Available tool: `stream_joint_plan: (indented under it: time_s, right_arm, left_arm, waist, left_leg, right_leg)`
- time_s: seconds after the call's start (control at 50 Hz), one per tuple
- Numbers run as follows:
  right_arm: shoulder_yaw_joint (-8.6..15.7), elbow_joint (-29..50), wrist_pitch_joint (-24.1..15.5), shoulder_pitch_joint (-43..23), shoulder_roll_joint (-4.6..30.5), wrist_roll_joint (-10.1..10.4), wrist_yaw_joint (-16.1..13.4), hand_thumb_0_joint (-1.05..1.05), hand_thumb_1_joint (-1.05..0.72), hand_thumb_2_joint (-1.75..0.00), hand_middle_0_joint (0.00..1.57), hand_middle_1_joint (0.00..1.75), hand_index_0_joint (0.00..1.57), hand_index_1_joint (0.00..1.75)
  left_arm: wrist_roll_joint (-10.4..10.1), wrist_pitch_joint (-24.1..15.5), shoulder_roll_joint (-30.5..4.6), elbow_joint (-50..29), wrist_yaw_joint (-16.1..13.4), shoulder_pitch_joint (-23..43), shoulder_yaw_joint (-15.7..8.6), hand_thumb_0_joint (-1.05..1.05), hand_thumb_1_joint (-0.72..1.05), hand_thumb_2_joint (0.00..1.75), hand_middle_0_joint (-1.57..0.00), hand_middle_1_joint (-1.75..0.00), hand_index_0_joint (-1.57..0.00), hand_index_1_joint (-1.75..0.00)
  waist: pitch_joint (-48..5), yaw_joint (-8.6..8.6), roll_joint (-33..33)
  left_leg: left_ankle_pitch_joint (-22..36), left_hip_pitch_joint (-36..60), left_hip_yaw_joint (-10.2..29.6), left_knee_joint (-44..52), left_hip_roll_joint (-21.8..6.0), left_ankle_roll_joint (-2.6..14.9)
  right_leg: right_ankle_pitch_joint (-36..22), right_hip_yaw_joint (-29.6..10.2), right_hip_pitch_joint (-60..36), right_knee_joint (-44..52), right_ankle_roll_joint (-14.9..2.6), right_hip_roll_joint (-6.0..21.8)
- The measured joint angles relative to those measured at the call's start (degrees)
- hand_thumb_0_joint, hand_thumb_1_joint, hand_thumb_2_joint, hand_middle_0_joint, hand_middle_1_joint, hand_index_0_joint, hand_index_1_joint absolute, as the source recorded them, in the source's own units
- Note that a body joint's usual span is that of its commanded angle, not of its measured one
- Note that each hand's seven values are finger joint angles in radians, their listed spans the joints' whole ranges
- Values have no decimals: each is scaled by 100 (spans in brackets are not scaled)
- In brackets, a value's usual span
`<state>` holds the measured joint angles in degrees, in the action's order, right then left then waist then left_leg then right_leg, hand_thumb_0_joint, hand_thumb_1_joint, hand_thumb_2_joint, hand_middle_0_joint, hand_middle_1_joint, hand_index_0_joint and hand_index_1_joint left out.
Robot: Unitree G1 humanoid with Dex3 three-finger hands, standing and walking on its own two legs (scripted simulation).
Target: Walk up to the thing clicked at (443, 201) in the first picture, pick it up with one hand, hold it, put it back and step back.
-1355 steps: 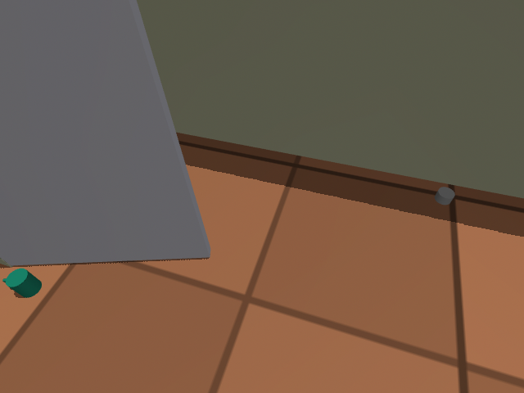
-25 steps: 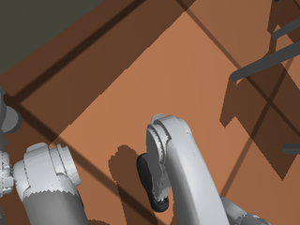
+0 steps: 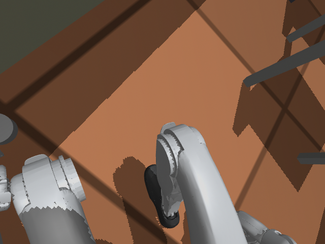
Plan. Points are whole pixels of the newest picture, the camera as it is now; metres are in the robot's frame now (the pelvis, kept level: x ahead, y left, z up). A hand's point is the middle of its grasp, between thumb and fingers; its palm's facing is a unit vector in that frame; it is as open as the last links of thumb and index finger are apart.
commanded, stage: close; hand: left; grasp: from above
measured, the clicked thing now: out of the picture +0.40 +0.30 -0.28
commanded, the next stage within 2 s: settle in 1.80 s
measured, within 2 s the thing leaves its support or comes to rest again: neither
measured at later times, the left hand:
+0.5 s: hand out of the picture +0.39 +0.32 -0.25, palm faces -0.43 -0.14 -0.89, open 12.9 cm
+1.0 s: hand out of the picture +0.39 +0.32 -0.25, palm faces -0.43 -0.13 -0.89, open 11.2 cm
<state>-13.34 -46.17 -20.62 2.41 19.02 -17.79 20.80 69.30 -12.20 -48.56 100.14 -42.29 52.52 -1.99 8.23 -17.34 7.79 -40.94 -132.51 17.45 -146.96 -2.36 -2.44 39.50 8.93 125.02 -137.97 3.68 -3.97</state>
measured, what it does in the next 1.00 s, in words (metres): stands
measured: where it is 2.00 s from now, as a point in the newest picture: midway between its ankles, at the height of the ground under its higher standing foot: (125, 224)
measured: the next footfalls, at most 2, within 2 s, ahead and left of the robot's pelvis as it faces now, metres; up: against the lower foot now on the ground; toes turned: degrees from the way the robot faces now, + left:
none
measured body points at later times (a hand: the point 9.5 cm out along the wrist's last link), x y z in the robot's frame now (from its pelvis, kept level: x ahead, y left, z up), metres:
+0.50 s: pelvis +0.00 +0.00 +0.00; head +0.25 +0.13 +0.35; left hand +0.41 +0.32 -0.20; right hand +0.08 -0.25 -0.06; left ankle +0.07 +0.14 -0.27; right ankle +0.11 -0.12 -0.27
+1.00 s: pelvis +0.00 +0.00 +0.01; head +0.25 +0.13 +0.35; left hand +0.40 +0.32 -0.20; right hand +0.08 -0.25 -0.06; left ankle +0.07 +0.14 -0.27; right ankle +0.11 -0.12 -0.27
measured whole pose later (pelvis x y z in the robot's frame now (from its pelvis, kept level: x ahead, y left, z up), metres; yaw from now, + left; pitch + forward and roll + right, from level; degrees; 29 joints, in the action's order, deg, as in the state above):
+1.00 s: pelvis +0.00 +0.00 +0.01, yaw +0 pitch +25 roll -13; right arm -13.9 -44.7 -20.8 2.1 19.7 -17.5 20.2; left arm 67.9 -10.8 -49.0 99.8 -42.9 52.6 -0.7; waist 8.5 -17.8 8.3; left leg -40.4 -131.8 17.8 -145.6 -2.3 -2.7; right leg 38.7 9.4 124.4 -136.4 3.6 -4.1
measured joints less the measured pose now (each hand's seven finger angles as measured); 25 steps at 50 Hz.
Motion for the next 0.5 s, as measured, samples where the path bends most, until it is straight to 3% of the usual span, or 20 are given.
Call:
stream_joint_plan:
  time_s: [0.22, 0.5]
  right_arm:
    - [-16, 32, -41, -79, -2, 6, 21, 0, -90, -90, 20, 30, 20, 30]
    - [-67, 102, -64, -10, 51, 59, -1, 0, -90, -90, 20, 30, 20, 30]
  left_arm:
    - [22, 76, -8, -53, -188, 3, 47, 0, -39, 87, -10, -106, -14, -102]
    - [-183, 163, -75, 51, 73, 168, 136, 0, -30, 79, -16, -103, -21, -99]
  waist:
    - [37, -10, 37]
    - [28, -71, 21]
  left_leg:
    - [17, 34, 29, 31, 21, -13]
    - [13, 22, 44, 44, 4, -11]
  right_leg:
    - [-9, 28, -52, 44, 5, 10]
    - [-33, 41, -30, 76, 7, -10]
